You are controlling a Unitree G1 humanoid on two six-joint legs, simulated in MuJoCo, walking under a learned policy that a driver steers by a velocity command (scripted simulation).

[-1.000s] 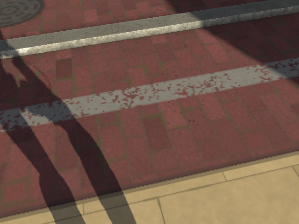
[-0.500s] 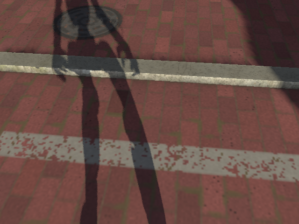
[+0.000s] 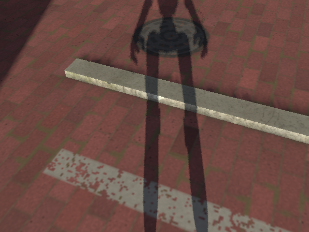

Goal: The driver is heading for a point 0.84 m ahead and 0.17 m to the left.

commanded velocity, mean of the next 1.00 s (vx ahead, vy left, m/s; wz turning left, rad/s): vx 0.04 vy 0.00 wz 0.52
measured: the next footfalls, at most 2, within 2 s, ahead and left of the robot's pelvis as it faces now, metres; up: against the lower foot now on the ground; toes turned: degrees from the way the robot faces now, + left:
right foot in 0.28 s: +0.19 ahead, -0.13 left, +0.00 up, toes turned +14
left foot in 0.64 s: +0.05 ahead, +0.10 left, +0.00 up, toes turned +27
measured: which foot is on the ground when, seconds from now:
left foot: down 0.00-0.26, up 0.28-0.62, down 0.64-1.00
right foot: up 0.00-0.26, down 0.28-0.64, up 0.66-1.00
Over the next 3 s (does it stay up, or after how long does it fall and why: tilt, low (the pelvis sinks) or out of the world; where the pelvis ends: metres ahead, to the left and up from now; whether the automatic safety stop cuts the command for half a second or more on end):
stays up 0.68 0.25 0.00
